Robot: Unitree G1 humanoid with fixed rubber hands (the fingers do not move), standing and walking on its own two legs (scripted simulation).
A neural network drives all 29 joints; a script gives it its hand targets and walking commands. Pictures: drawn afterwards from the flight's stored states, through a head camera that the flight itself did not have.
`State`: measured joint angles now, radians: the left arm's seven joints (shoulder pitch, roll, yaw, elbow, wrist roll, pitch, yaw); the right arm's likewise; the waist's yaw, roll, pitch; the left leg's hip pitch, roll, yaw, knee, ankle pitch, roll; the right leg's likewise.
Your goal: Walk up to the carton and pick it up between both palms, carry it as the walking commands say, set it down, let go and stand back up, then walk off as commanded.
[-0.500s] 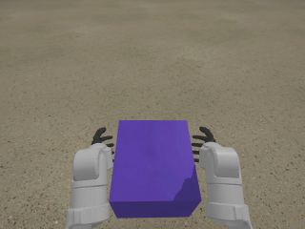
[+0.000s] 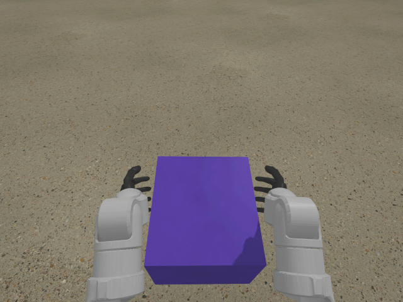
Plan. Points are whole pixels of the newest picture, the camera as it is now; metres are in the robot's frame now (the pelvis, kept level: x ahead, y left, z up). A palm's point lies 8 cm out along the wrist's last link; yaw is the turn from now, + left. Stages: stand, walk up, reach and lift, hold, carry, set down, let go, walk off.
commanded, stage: carry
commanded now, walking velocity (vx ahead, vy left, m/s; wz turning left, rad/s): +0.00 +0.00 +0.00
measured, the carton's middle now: (202, 219) +0.31 +0.00 -0.01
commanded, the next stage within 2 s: hold in 1.64 s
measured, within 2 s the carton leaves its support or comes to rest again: neither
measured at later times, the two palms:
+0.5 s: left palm (131, 206) +0.28 +0.13 +0.09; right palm (282, 206) +0.28 -0.14 +0.09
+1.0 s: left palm (131, 198) +0.30 +0.14 +0.09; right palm (276, 197) +0.30 -0.14 +0.09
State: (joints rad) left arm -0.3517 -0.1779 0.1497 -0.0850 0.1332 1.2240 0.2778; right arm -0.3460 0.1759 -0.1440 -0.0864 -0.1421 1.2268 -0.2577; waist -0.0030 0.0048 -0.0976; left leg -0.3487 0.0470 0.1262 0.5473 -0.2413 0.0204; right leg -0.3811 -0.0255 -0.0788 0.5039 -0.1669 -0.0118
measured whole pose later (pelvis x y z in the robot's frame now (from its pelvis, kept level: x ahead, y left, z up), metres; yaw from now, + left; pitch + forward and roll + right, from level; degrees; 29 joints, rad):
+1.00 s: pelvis +0.01 +0.00 +0.00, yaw +0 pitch +4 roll +0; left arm -0.35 -0.18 0.15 -0.09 0.13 1.22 0.28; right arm -0.34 0.17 -0.14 -0.10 -0.14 1.22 -0.25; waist -0.01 0.00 -0.10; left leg -0.35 0.04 0.12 0.53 -0.24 0.02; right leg -0.39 -0.03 -0.07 0.51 -0.17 -0.01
